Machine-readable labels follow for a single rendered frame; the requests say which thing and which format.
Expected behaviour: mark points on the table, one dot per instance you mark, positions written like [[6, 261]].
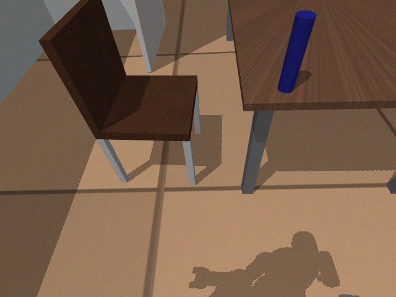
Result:
[[349, 62]]

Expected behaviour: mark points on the can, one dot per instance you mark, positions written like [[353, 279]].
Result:
[[300, 33]]

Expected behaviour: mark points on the chair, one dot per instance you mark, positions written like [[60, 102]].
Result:
[[116, 106]]

